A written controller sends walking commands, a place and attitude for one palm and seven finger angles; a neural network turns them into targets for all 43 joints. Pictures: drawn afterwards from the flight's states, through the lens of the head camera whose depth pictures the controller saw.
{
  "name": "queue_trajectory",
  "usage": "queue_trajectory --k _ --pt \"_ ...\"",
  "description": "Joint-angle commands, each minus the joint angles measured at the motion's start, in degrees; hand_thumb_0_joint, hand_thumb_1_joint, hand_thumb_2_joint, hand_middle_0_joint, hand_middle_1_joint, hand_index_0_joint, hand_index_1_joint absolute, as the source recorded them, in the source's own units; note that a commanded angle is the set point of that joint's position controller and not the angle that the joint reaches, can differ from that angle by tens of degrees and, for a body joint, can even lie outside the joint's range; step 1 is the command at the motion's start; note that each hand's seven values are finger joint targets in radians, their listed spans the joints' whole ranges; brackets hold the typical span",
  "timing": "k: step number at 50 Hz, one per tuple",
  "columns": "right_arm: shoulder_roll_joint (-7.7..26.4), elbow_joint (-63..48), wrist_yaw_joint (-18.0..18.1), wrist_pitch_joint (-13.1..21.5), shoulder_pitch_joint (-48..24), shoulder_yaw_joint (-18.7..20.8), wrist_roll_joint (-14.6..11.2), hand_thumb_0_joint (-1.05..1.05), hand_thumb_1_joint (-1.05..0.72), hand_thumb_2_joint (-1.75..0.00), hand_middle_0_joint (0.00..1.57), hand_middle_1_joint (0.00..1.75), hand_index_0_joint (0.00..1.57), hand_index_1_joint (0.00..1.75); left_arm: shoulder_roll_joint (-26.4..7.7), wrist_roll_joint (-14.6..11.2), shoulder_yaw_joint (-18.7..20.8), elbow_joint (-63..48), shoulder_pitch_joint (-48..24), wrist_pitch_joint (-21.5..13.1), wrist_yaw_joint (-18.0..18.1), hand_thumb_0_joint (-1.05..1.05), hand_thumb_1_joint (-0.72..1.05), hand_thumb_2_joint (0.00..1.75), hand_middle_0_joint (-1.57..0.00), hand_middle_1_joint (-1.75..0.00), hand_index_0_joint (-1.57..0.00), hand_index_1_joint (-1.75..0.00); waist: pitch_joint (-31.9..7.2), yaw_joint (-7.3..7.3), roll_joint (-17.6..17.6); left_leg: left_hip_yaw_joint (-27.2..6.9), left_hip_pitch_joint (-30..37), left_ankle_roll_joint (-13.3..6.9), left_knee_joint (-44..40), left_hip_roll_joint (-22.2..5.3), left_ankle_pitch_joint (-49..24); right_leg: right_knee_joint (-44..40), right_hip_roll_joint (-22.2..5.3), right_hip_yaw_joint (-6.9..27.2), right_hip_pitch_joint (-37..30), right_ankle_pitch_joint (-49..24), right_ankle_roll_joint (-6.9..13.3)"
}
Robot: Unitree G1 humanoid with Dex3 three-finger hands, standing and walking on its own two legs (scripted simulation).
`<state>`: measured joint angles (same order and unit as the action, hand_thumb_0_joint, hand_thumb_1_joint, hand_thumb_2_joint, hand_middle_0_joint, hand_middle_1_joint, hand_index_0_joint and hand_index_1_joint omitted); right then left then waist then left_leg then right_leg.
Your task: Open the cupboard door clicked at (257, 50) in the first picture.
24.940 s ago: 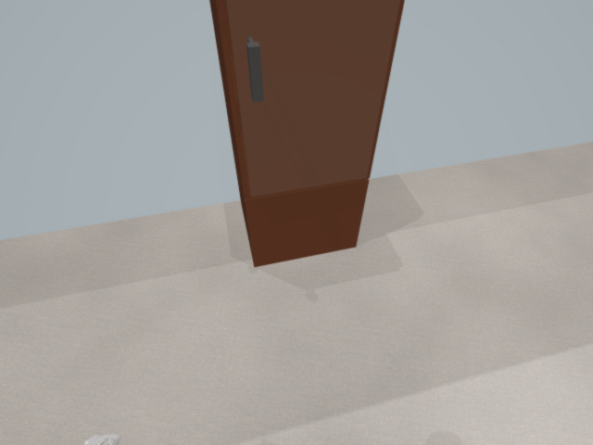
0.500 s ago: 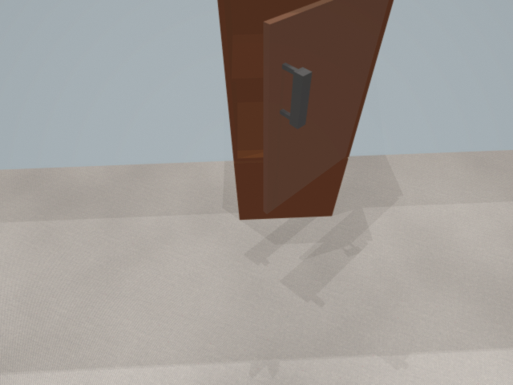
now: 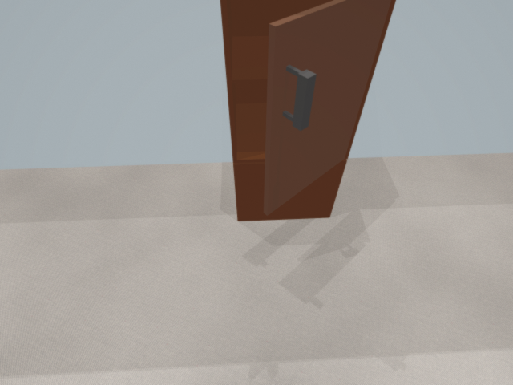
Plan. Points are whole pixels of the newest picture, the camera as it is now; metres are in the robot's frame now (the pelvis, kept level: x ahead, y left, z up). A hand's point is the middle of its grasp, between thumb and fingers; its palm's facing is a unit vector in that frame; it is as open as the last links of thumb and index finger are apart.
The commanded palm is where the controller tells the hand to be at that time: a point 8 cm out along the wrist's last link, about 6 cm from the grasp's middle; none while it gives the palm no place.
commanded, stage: look to check the result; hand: left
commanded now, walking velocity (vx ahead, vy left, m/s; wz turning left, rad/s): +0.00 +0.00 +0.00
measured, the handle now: (296, 97) +0.68 -0.05 +0.09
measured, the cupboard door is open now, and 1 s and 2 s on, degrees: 39 39 39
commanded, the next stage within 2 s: walk to a spot facing it in 0.38 s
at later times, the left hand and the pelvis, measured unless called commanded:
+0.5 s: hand out of the picture +0.01 +0.18 -0.18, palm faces +0.01 -0.98 -0.19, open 7.4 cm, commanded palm none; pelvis +0.01 +0.01 +0.00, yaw +0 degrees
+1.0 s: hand out of the picture +0.08 +0.17 -0.17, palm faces -0.15 -0.95 -0.28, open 7.4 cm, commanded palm none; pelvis +0.00 -0.02 -0.01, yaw -14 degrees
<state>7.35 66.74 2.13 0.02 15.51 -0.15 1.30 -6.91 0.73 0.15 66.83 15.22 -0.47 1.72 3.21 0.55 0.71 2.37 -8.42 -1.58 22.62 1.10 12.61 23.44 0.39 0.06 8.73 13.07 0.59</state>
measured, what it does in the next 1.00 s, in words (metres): lifts its left foot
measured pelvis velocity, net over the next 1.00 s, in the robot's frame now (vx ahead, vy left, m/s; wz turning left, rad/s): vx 0.00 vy -0.02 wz -0.24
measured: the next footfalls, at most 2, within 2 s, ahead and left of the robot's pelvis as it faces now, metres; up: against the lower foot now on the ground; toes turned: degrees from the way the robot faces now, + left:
left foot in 1.34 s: +0.12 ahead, +0.12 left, +0.00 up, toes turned -28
right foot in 1.68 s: -0.01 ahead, -0.11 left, +0.00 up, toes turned -43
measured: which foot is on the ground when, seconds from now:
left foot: down 0.00-0.88, up 0.90-1.00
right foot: down 0.00-1.00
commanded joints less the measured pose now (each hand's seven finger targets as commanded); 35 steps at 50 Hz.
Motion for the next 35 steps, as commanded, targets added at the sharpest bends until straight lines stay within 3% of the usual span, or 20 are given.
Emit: queue_trajectory --k 1,4,10,17,26,28,32,35 --pt "5.0 -0.9 0.1 0.7 3.9 0.8 -0.2 0.0 -0.9 -0.9 0.2 0.3 0.2 0.3 -5.8 -0.2 1.1 -1.2 3.8 -0.7 0.5 0.0 0.9 0.9 -0.2 -0.3 -0.2 -0.3 1.7 0.05 -0.6 -5.7 -1.2 -0.1 -4.9 -6.2 -4.4 -4.3 -5.7 4.7 2.6 -4.3 1.2" --pt "5.1 -1.1 0.1 0.9 3.9 0.9 -0.3 0.0 -0.9 -0.9 0.2 0.3 0.2 0.3 -6.0 -0.2 1.2 -1.3 3.8 -0.8 0.5 0.0 0.9 0.9 -0.2 -0.3 -0.2 -0.3 0.3 0.03 -1.1 -5.8 -0.7 -0.3 -4.6 -6.3 -6.2 -4.0 -5.8 4.6 1.6 -5.8 1.2" --pt "5.5 -1.2 0.1 0.9 3.4 1.0 -0.3 0.0 -0.9 -0.9 0.2 0.3 0.2 0.3 -5.9 -0.2 1.2 -1.4 3.4 -0.7 0.5 0.0 0.9 0.9 -0.2 -0.3 -0.2 -0.3 1.8 0.04 -0.3 -6.0 -1.0 -0.3 -5.2 -6.3 -5.5 -4.0 -5.7 4.5 2.4 -5.1 1.1" --pt "6.3 -1.3 0.1 1.1 3.1 1.1 -0.3 0.0 -0.9 -0.9 0.2 0.3 0.2 0.3 -6.6 -0.1 1.3 -1.6 2.9 -0.8 0.5 0.0 0.9 0.9 -0.2 -0.3 -0.2 -0.3 -0.4 0.14 -0.6 -5.9 0.5 -0.4 -4.9 -6.5 -8.2 -3.6 -5.8 4.4 1.3 -7.1 0.9" --pt "6.6 -1.5 0.2 1.0 2.3 1.1 -0.3 0.0 -0.9 -0.9 0.2 0.3 0.2 0.3 -6.8 -0.1 1.4 -1.9 2.4 -0.6 0.5 0.0 0.9 0.9 -0.2 -0.3 -0.2 -0.3 0.3 0.11 -0.5 -5.5 1.1 -0.3 -4.6 -6.8 -9.1 -3.3 -5.8 4.9 2.0 -8.2 0.8" --pt "7.0 -1.9 0.4 0.5 2.4 1.7 -0.4 0.0 -0.9 -0.9 0.2 0.3 0.2 0.3 -7.2 0.0 2.2 -2.7 2.2 0.0 0.3 0.0 0.9 0.9 -0.2 -0.3 -0.2 -0.3 0.6 0.09 -0.2 -4.2 1.6 -0.4 -2.8 -7.5 -8.4 -1.8 -5.5 5.3 4.0 -9.0 0.9" --pt "9.6 -4.8 0.8 -0.4 1.0 3.4 -0.2 0.0 -0.9 -0.9 0.2 0.3 0.2 0.3 -8.4 0.4 3.9 -5.6 0.0 1.3 -0.4 0.0 0.9 0.9 -0.2 -0.3 -0.2 -0.3 0.6 0.46 1.8 -5.4 1.3 -1.6 -2.7 -10.9 -3.3 3.6 -3.4 5.6 9.1 -6.4 0.8" --pt "12.0 -7.4 0.9 -0.6 -0.2 4.7 0.0 0.0 -0.9 -0.9 0.2 0.3 0.2 0.3 -8.2 0.7 4.7 -8.2 -0.5 2.1 -1.0 0.0 0.9 0.9 -0.2 -0.3 -0.2 -0.3 0.3 -0.05 6.3 -9.2 0.6 -4.9 -5.1 -16.5 -1.7 13.2 -0.8 3.3 12.4 1.1 0.2"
